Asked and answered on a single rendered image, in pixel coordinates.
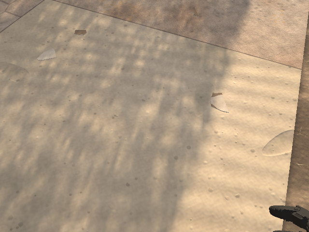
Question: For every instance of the robot right hand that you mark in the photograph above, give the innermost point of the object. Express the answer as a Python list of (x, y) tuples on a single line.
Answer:
[(297, 215)]

